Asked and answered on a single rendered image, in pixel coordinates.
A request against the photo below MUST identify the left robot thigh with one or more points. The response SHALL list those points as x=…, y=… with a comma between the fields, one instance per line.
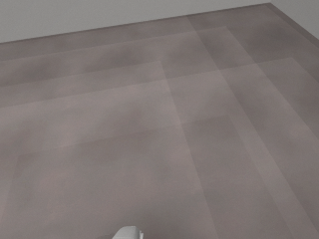
x=129, y=232

